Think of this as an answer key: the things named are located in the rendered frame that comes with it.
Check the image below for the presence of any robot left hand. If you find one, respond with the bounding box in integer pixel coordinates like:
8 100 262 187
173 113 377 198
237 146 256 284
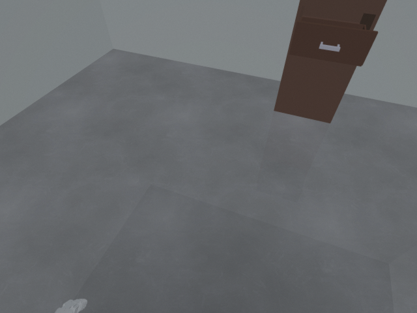
54 299 87 313

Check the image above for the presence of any cabinet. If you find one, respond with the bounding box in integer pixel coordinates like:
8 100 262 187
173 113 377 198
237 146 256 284
274 0 387 123

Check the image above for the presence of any drawer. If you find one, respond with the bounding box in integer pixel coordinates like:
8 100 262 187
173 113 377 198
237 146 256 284
289 16 378 67

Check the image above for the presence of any handle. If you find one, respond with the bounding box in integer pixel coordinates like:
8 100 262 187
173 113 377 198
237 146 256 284
319 42 340 52

